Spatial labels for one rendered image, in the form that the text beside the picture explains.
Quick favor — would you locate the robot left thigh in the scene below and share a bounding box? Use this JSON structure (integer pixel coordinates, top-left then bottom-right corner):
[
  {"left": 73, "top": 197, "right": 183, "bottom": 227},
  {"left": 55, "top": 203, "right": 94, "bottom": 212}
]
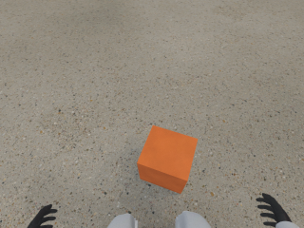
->
[{"left": 107, "top": 214, "right": 139, "bottom": 228}]

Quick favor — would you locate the robot right thigh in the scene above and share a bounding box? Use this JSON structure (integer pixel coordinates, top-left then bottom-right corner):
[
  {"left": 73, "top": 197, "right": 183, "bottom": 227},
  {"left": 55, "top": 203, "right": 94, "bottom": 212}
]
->
[{"left": 175, "top": 212, "right": 212, "bottom": 228}]

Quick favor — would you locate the carton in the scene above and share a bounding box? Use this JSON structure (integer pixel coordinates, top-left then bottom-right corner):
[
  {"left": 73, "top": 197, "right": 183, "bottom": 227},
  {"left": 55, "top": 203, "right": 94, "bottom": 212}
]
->
[{"left": 137, "top": 125, "right": 198, "bottom": 194}]

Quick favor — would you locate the left robot hand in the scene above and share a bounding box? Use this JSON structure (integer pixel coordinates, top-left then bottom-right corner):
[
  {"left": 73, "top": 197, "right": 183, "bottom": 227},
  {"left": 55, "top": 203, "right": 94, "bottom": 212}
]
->
[{"left": 27, "top": 204, "right": 58, "bottom": 228}]

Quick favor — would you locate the robot thigh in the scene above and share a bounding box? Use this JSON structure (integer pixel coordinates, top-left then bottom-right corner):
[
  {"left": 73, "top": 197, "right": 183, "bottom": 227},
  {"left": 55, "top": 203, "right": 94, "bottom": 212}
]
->
[
  {"left": 107, "top": 214, "right": 139, "bottom": 228},
  {"left": 175, "top": 212, "right": 212, "bottom": 228}
]

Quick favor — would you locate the right robot hand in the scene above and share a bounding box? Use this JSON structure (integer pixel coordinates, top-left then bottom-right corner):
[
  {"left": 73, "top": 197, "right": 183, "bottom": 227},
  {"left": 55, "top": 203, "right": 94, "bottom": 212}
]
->
[{"left": 256, "top": 193, "right": 292, "bottom": 228}]

